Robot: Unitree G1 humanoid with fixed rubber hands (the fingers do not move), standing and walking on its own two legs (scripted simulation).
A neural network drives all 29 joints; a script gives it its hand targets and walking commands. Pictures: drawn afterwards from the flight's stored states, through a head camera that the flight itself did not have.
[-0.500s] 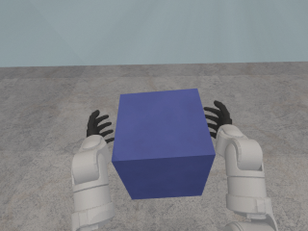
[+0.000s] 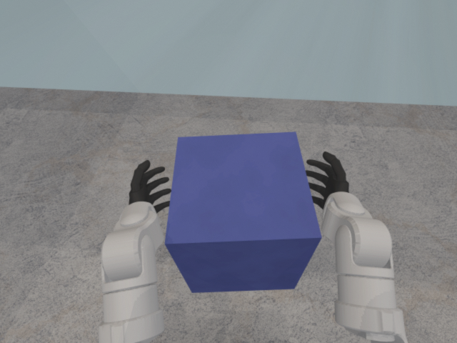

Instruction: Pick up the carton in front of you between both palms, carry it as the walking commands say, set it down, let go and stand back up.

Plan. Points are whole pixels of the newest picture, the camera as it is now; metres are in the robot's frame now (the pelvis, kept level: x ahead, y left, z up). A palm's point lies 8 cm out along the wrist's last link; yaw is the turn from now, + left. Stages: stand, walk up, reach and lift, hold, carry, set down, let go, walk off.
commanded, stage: carry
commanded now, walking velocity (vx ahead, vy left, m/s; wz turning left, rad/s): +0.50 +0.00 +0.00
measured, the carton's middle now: (240, 218) +0.34 -0.01 +0.01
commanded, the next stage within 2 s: hold in 1.86 s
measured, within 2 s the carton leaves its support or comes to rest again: neither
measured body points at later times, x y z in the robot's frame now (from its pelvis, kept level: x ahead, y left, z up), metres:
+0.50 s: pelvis +0.28 -0.03 +0.01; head +0.27 -0.04 +0.46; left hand +0.51 +0.13 +0.08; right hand +0.52 -0.17 +0.07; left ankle +0.18 +0.08 -0.69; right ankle +0.35 -0.11 -0.72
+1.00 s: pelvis +0.37 +0.00 +0.01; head +0.33 +0.00 +0.46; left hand +0.61 +0.15 +0.08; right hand +0.62 -0.15 +0.08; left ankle +0.30 +0.09 -0.72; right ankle +0.35 -0.11 -0.72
